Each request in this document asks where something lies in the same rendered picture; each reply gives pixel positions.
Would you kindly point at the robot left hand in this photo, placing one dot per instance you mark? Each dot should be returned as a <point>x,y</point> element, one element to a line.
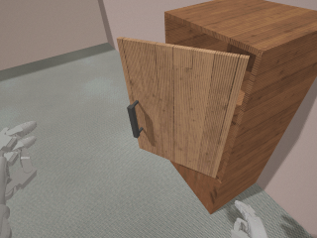
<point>10,149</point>

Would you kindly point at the cupboard door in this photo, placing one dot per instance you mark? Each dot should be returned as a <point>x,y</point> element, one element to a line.
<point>187,98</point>

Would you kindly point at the handle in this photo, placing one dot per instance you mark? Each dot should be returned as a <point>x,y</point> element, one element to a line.
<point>133,120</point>

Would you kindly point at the robot right hand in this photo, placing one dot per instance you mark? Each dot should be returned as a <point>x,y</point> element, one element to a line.
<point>253,228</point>

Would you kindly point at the robot left forearm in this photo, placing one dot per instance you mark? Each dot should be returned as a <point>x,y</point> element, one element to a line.
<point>5,228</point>

